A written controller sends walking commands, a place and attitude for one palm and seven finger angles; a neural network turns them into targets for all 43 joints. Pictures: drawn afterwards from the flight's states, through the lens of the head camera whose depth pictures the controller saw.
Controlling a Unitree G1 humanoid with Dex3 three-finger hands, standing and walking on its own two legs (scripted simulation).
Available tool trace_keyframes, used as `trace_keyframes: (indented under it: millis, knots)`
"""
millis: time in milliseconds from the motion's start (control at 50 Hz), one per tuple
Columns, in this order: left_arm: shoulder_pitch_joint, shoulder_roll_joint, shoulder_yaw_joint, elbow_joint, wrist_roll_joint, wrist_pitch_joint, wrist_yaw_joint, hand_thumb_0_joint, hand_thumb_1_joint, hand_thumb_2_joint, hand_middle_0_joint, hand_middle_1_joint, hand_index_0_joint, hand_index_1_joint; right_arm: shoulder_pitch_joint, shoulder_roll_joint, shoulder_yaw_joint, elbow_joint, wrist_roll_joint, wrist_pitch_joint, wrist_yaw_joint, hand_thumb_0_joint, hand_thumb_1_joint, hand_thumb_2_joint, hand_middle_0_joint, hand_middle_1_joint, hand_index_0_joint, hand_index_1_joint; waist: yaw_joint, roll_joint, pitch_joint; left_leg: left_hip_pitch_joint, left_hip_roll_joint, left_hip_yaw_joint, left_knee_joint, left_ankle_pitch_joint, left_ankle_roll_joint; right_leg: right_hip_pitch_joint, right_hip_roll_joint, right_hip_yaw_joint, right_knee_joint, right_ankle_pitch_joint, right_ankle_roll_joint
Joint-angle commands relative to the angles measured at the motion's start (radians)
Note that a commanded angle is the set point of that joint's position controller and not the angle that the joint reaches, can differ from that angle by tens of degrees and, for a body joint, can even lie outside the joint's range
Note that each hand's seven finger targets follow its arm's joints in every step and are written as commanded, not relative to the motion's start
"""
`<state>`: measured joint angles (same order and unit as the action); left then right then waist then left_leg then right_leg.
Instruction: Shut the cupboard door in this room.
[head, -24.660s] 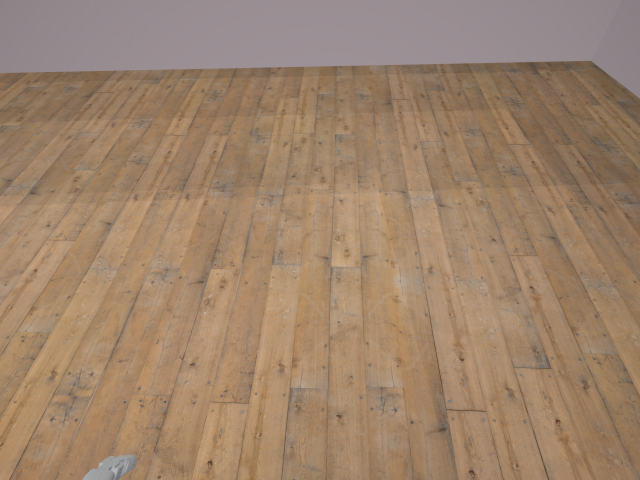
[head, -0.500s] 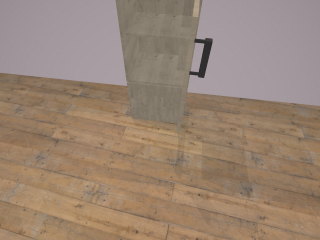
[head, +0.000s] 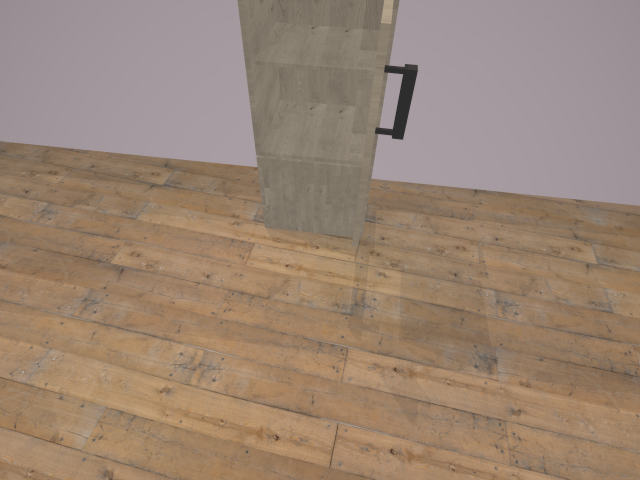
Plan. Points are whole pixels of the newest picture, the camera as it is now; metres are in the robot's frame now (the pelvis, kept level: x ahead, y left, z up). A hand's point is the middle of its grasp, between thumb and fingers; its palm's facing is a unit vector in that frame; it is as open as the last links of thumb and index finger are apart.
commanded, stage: stand and wait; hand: left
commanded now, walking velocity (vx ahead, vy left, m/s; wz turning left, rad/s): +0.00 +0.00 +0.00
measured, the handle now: (393, 103) +0.82 -0.11 +0.06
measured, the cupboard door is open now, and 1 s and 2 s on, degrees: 88 88 88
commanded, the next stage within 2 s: turn or walk to find it in 0.36 s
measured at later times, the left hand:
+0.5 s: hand out of the picture +0.04 +0.21 -0.17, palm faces +0.01 -0.97 -0.26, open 7.3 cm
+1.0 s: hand out of the picture +0.01 +0.23 -0.19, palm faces +0.22 -0.96 -0.20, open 7.3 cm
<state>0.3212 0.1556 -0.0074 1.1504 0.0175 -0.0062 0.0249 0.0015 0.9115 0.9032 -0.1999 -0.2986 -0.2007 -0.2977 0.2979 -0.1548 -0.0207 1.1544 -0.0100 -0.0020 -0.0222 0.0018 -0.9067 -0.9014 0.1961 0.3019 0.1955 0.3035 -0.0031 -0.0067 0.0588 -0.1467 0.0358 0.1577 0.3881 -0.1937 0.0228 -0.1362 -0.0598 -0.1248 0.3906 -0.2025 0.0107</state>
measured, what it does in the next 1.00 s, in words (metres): lifts its right foot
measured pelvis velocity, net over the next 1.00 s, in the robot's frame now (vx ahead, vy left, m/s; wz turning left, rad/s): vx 0.00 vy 0.02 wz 0.23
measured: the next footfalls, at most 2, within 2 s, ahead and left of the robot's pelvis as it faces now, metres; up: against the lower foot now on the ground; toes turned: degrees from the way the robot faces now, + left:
right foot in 1.36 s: +0.07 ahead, -0.13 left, +0.00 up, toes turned +19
left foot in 1.84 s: -0.08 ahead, +0.06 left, +0.00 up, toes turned +31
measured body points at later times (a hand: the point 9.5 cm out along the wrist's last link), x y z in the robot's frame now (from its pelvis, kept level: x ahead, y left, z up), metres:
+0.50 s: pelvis +0.00 +0.00 +0.00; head +0.01 +0.01 +0.45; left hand +0.04 +0.26 -0.15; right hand +0.03 -0.25 -0.15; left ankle +0.02 +0.10 -0.74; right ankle +0.01 -0.12 -0.74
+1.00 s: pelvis +0.00 +0.02 -0.01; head +0.04 +0.06 +0.43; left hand +0.00 +0.28 -0.18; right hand +0.10 -0.21 -0.15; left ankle +0.00 +0.10 -0.74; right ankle -0.01 -0.13 -0.67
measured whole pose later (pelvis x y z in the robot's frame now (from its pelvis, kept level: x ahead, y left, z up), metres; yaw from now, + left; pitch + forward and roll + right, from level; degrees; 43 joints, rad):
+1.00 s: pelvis +0.00 +0.02 -0.01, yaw +13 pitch +1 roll -2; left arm 0.17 0.22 0.05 1.00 0.02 0.06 0.01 0.00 0.91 0.90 -0.20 -0.30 -0.20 -0.30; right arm 0.19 -0.19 -0.05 0.99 -0.02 0.01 -0.01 0.00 -0.91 -0.90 0.20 0.30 0.20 0.30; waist -0.01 -0.03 0.10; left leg -0.34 0.00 0.07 0.58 -0.27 0.07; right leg -0.46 -0.09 -0.07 1.10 -0.47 0.05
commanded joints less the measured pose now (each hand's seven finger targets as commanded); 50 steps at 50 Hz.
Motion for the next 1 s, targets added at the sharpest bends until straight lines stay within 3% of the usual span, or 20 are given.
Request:
trace_keyframes:
  millis: [0,100,220,360,440,560,620,660,680,700,740,780,800,820,840,860,880,920,980]
  knots:
    - [0.025,0.131,0.029,-0.042,0.001,-0.014,0.01,0.0,0.9,0.9,-0.2,-0.3,-0.2,-0.3,0.032,-0.134,-0.028,-0.042,0.002,-0.019,-0.006,0.0,-0.9,-0.9,0.2,0.3,0.2,0.3,0.002,0.007,0.062,-0.053,0.103,-0.15,-0.134,-0.184,0.004,-0.085,-0.071,0.109,-0.104,-0.11,-0.026]
    - [0.017,0.149,0.033,-0.048,0.004,-0.016,0.008,0.0,0.9,0.9,-0.2,-0.3,-0.2,-0.3,0.02,-0.159,-0.033,-0.049,0.003,-0.024,-0.005,0.0,-0.9,-0.9,0.2,0.3,0.2,0.3,0.007,0.013,0.065,-0.079,0.113,-0.167,-0.149,-0.198,0.01,-0.074,-0.071,0.104,-0.089,-0.081,-0.027]
    - [-0.016,0.186,0.039,-0.061,0.003,-0.023,0.006,0.0,0.9,0.9,-0.2,-0.3,-0.2,-0.3,0.0,-0.189,-0.038,-0.057,0.004,-0.03,-0.003,0.0,-0.9,-0.9,0.2,0.3,0.2,0.3,0.004,-0.008,0.029,-0.043,0.113,-0.158,-0.123,-0.117,0.01,-0.068,-0.081,0.108,-0.095,-0.043,-0.032]
    - [-0.068,0.229,0.043,-0.078,0.004,-0.024,0.002,0.0,0.9,0.9,-0.2,-0.3,-0.2,-0.3,-0.056,-0.226,-0.039,-0.074,0.003,-0.033,0.002,0.0,-0.9,-0.9,0.2,0.3,0.2,0.3,0.005,0.009,0.024,-0.045,0.118,-0.166,-0.132,-0.079,0.008,-0.054,-0.089,0.105,-0.092,-0.006,-0.029]
    - [-0.052,0.164,0.033,-0.083,0.002,0.001,0.01,0.0,0.9,0.9,-0.2,-0.3,-0.2,-0.3,-0.047,-0.155,-0.022,-0.082,-0.002,-0.012,0.01,0.0,-0.9,-0.9,0.2,0.3,0.2,0.3,0.006,0.04,0.018,-0.095,0.12,-0.174,-0.096,-0.026,-0.002,-0.053,-0.093,0.063,-0.03,-0.006,-0.004]
    - [-0.052,0.181,0.047,-0.122,0.003,0.014,0.012,0.0,0.9,0.9,-0.2,-0.3,-0.2,-0.3,-0.072,-0.18,-0.033,-0.13,-0.004,0.005,0.015,0.0,-0.9,-0.9,0.2,0.3,0.2,0.3,0.015,0.04,-0.031,-0.152,0.127,-0.228,-0.029,0.069,0.018,-0.04,-0.1,0.03,0.056,0.029,0.004]
    - [-0.05,0.203,0.059,-0.144,0.004,0.012,0.014,0.0,0.9,0.9,-0.2,-0.3,-0.2,-0.3,-0.074,-0.176,-0.04,-0.156,-0.003,0.01,0.016,0.0,-0.9,-0.9,0.2,0.3,0.2,0.3,0.014,-0.033,-0.072,-0.175,0.09,-0.19,0.079,0.139,0.004,-0.014,-0.153,0.051,0.054,0.101,-0.019]
    - [-0.044,0.229,0.073,-0.161,0.004,0.011,0.016,0.0,0.9,0.9,-0.2,-0.3,-0.2,-0.3,-0.071,-0.153,-0.044,-0.173,-0.003,0.014,0.019,0.0,-0.9,-0.9,0.2,0.3,0.2,0.3,0.015,-0.117,-0.096,-0.203,0.041,-0.126,0.202,0.116,-0.021,0.01,-0.242,0.09,0.028,0.149,-0.072]
    - [-0.049,0.245,0.078,-0.171,0.004,0.011,0.017,0.0,0.9,0.9,-0.2,-0.3,-0.2,-0.3,-0.072,-0.142,-0.045,-0.181,-0.003,0.019,0.02,0.0,-0.9,-0.9,0.2,0.3,0.2,0.3,0.02,-0.169,-0.094,-0.223,0.023,-0.096,0.28,0.038,-0.033,0.005,-0.295,0.11,0.005,0.166,-0.109]
    - [-0.052,0.247,0.081,-0.18,0.006,0.01,0.018,0.0,0.9,0.9,-0.2,-0.3,-0.2,-0.3,-0.091,-0.134,-0.046,-0.19,-0.004,0.024,0.021,0.0,-0.9,-0.9,0.2,0.3,0.2,0.3,0.027,-0.202,-0.073,-0.249,0.012,-0.082,0.364,-0.142,-0.044,-0.014,-0.336,0.122,-0.016,0.212,-0.145]
    - [-0.078,0.247,0.085,-0.195,0.016,0.01,0.021,0.0,0.9,0.9,-0.2,-0.3,-0.2,-0.3,-0.11,-0.124,-0.053,-0.21,-0.003,0.031,0.023,0.0,-0.9,-0.9,0.2,0.3,0.2,0.3,0.026,-0.206,-0.042,-0.273,0.028,-0.092,0.457,-0.296,-0.048,-0.047,-0.381,0.112,-0.013,0.294,-0.177]
    - [-0.112,0.253,0.091,-0.205,0.02,0.009,0.016,0.0,0.9,0.9,-0.2,-0.3,-0.2,-0.3,-0.092,-0.113,-0.051,-0.212,0.001,0.028,0.03,0.0,-0.9,-0.9,0.2,0.3,0.2,0.3,0.004,-0.172,-0.034,-0.23,0.039,-0.079,0.342,-0.252,-0.054,-0.056,-0.347,0.031,0.066,0.33,-0.138]
    - [-0.112,0.251,0.091,-0.208,0.014,0.012,0.011,0.0,0.9,0.9,-0.2,-0.3,-0.2,-0.3,-0.063,-0.118,-0.051,-0.209,0.0,0.023,0.032,0.0,-0.9,-0.9,0.2,0.3,0.2,0.3,-0.011,-0.128,-0.054,-0.161,0.031,-0.07,0.222,-0.134,-0.05,-0.073,-0.31,-0.009,0.14,0.303,-0.096]
    - [-0.118,0.229,0.09,-0.218,0.005,0.02,0.006,0.0,0.9,0.9,-0.2,-0.3,-0.2,-0.3,-0.018,-0.158,-0.058,-0.205,-0.002,0.014,0.032,0.0,-0.9,-0.9,0.2,0.3,0.2,0.3,-0.037,0.023,-0.08,-0.054,0.08,-0.181,0.095,0.096,-0.017,-0.169,-0.231,-0.058,0.277,0.166,-0.027]
    - [-0.104,0.16,0.079,-0.248,-0.006,0.026,0.002,0.0,0.9,0.9,-0.2,-0.3,-0.2,-0.3,0.032,-0.249,-0.078,-0.204,-0.011,0.002,0.023,0.0,-0.9,-0.9,0.2,0.3,0.2,0.3,-0.053,0.321,-0.097,0.04,0.281,-0.508,-0.027,0.411,0.09,-0.349,-0.078,-0.096,0.497,-0.207,0.063]
    - [-0.161,0.151,0.068,-0.272,0.0,0.032,0.007,0.0,0.9,0.9,-0.2,-0.3,-0.2,-0.3,0.074,-0.291,-0.092,-0.182,-0.012,0.007,0.011,0.0,-0.9,-0.9,0.2,0.3,0.2,0.3,-0.078,0.335,-0.096,0.033,0.375,-0.581,-0.077,0.512,0.181,-0.398,-0.032,0.014,0.672,-0.472,0.058]
    - [-0.176,0.161,0.073,-0.26,0.002,0.042,0.011,0.0,0.9,0.9,-0.2,-0.3,-0.2,-0.3,0.064,-0.277,-0.089,-0.173,-0.013,0.008,0.006,0.0,-0.9,-0.9,0.2,0.3,0.2,0.3,-0.072,0.252,-0.102,0.008,0.351,-0.547,-0.09,0.313,0.182,-0.398,-0.049,0.092,0.738,-0.429,0.039]
    - [-0.184,0.164,0.08,-0.246,0.006,0.04,0.0,0.0,0.9,0.9,-0.2,-0.3,-0.2,-0.3,-0.023,-0.244,-0.082,-0.207,-0.013,0.003,0.001,0.0,-0.9,-0.9,0.2,0.3,0.2,0.3,-0.036,0.176,-0.061,-0.029,0.287,-0.517,-0.096,0.143,0.149,-0.457,-0.052,0.121,0.783,-0.297,0.042]
    - [-0.145,0.154,0.08,-0.226,0.006,0.034,-0.008,0.0,0.9,0.9,-0.2,-0.3,-0.2,-0.3,-0.041,-0.217,-0.071,-0.216,-0.01,-0.007,-0.004,0.0,-0.9,-0.9,0.2,0.3,0.2,0.3,-0.016,0.096,-0.11,0.035,0.212,-0.415,-0.075,0.243,0.121,-0.451,-0.034,0.125,0.785,-0.185,0.06]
